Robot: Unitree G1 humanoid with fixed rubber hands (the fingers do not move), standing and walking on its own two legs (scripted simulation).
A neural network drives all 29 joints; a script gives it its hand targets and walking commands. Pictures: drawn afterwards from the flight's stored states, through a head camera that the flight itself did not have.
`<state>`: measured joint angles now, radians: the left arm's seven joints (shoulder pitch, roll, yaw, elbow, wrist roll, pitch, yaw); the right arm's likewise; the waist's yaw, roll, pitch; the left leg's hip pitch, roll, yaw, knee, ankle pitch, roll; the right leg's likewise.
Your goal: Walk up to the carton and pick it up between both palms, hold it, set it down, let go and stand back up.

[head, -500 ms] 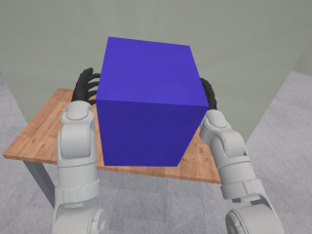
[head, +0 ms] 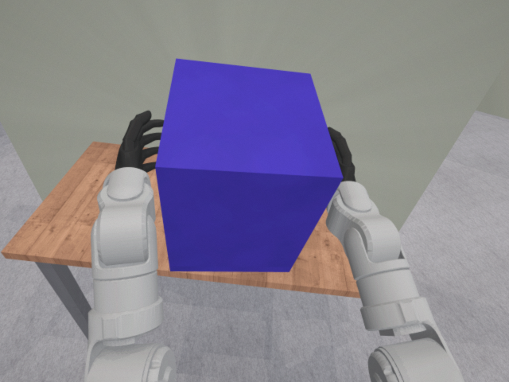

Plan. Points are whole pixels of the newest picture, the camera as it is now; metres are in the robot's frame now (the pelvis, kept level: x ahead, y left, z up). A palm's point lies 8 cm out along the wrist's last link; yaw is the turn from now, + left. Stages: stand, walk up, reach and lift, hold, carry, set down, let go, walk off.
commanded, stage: hold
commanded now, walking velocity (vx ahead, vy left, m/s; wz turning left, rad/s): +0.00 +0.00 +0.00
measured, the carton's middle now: (238, 175) +0.38 +0.01 +0.16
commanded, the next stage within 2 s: none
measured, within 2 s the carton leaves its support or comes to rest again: neither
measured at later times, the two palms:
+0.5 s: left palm (135, 170) +0.34 +0.16 +0.20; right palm (338, 180) +0.34 -0.13 +0.19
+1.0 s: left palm (134, 168) +0.35 +0.16 +0.20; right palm (336, 181) +0.35 -0.13 +0.18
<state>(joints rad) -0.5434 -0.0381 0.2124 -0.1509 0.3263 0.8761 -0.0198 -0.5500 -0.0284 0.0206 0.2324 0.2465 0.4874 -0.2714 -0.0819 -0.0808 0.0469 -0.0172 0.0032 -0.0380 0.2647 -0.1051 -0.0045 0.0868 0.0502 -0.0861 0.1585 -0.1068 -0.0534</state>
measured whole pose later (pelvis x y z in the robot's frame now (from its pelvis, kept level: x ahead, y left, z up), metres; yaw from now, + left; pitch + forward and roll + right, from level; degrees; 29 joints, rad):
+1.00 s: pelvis -0.01 +0.00 +0.00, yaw +0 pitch -7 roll -1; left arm -0.59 -0.02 0.21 -0.08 0.31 0.84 -0.01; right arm -0.58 -0.01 -0.02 0.30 0.19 0.45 -0.24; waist -0.08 -0.08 0.05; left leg -0.04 0.00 -0.03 0.27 -0.09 0.00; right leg 0.05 0.05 -0.09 0.17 -0.10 -0.05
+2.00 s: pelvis -0.01 +0.00 +0.00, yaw +0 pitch -8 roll -1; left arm -0.60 -0.03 0.21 -0.06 0.32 0.83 0.00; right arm -0.59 -0.01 -0.03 0.32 0.17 0.43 -0.23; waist -0.07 -0.08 0.06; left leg -0.04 0.01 -0.02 0.26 -0.09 -0.01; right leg 0.06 0.05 -0.10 0.17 -0.10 -0.06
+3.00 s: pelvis +0.00 +0.00 +0.00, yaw +0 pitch -8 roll -1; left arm -0.56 -0.04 0.20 -0.09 0.32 0.82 0.00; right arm -0.56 -0.01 -0.02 0.30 0.17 0.42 -0.23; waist -0.08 -0.08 0.06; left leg -0.04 0.01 -0.02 0.27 -0.10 0.00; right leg 0.07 0.05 -0.10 0.16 -0.10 -0.05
